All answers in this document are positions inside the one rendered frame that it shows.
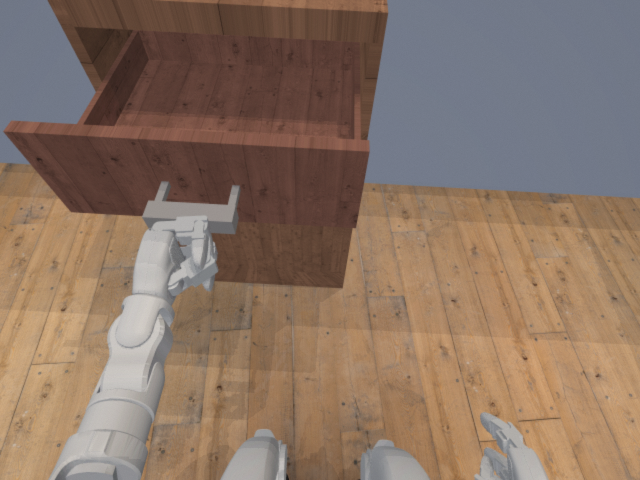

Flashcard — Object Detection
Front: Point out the left robot hand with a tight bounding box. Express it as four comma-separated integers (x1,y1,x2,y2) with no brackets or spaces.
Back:
132,215,219,306

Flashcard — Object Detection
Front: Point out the left robot forearm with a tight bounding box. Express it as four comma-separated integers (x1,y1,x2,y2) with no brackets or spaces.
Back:
48,294,175,480

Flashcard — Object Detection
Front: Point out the right robot hand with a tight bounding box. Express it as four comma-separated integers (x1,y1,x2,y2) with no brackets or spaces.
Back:
474,412,549,480

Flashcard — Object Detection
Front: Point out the drawer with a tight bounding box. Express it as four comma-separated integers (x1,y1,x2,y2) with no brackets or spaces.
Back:
3,30,370,228

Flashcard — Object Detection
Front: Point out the robot shin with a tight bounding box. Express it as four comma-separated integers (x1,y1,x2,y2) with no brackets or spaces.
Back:
254,429,275,438
372,440,394,450

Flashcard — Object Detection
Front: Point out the right robot shin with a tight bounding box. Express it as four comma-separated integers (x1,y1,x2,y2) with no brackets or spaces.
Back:
372,440,394,450

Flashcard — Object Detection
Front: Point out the left robot shin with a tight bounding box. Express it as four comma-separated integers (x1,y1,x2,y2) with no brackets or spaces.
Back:
254,429,275,438

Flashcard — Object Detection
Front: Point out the handle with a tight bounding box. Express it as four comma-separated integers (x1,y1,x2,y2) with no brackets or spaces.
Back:
142,181,241,234

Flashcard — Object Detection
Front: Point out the cabinet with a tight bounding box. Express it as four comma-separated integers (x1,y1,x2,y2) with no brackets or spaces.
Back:
48,0,388,288

